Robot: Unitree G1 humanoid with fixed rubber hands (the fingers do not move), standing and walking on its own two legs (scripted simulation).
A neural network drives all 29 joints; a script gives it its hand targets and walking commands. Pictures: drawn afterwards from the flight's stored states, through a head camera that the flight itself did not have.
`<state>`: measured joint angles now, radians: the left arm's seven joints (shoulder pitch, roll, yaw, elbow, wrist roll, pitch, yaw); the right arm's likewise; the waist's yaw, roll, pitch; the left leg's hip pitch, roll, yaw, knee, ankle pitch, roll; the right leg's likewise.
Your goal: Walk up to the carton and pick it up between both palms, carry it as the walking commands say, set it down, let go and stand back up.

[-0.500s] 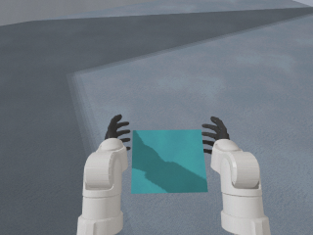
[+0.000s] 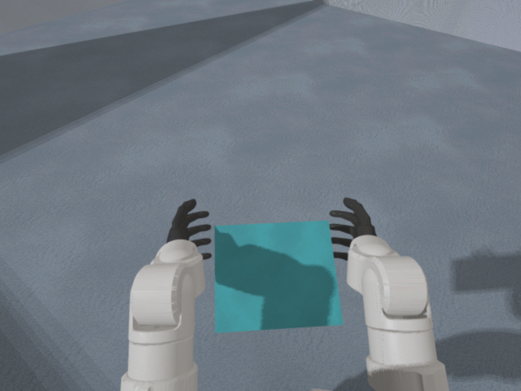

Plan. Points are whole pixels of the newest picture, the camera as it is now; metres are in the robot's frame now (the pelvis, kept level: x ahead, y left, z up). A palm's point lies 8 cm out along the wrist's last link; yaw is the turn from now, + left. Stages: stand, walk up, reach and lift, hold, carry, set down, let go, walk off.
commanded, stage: carry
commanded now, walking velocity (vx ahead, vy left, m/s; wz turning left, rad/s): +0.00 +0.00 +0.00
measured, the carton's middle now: (271, 278) +0.31 +0.01 +0.00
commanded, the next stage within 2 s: none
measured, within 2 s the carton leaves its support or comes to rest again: neither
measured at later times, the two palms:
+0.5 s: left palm (306, 239) +0.31 -0.03 +0.10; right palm (489, 277) +0.27 -0.28 +0.10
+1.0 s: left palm (324, 229) +0.32 -0.05 +0.12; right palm (512, 274) +0.26 -0.29 +0.11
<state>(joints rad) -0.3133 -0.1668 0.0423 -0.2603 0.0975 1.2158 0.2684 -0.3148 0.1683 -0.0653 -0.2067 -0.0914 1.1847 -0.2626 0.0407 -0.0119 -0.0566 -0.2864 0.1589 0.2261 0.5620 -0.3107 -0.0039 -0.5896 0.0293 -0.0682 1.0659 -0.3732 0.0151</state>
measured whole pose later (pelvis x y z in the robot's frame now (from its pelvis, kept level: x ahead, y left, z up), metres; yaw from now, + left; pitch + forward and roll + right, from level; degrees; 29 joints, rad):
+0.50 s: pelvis -0.01 -0.10 +0.00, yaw -10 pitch +4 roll +1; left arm -0.35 -0.18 0.06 -0.21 0.13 1.17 0.26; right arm -0.34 0.18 -0.06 -0.22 -0.10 1.19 -0.28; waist 0.00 0.00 -0.06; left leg -0.45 0.05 0.09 0.74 -0.44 -0.06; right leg -0.41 0.03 -0.11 0.49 -0.16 -0.10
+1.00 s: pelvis +0.00 -0.11 +0.00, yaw -13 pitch +3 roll +0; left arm -0.41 -0.20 0.10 -0.10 0.17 1.23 0.27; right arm -0.39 0.19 -0.10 -0.11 -0.14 1.24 -0.28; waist 0.00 0.00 -0.13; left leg -0.30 0.07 0.15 0.49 -0.24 -0.01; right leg -0.34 0.08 -0.08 0.39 -0.12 -0.10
